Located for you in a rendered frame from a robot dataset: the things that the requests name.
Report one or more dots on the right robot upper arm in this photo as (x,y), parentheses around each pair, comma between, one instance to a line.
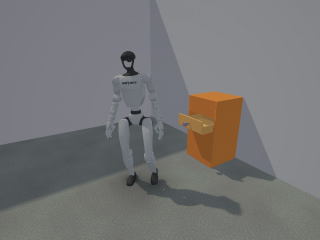
(117,89)

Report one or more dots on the cabinet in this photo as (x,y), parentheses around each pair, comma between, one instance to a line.
(218,146)

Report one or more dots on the robot right forearm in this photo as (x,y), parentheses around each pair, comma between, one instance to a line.
(113,111)

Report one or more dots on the left robot hand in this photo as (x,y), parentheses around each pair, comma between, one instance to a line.
(159,126)

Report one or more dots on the robot left forearm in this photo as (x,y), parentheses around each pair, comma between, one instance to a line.
(156,109)

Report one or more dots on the drawer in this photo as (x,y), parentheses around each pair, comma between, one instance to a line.
(198,123)

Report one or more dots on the robot right foot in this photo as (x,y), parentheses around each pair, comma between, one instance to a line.
(131,179)

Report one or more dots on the handle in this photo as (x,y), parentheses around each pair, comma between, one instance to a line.
(185,124)

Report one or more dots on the right robot hand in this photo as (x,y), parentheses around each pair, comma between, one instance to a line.
(110,125)

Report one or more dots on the robot left thigh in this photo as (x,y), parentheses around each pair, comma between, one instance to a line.
(147,132)

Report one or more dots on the left robot upper arm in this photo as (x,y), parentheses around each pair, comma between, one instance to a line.
(147,79)

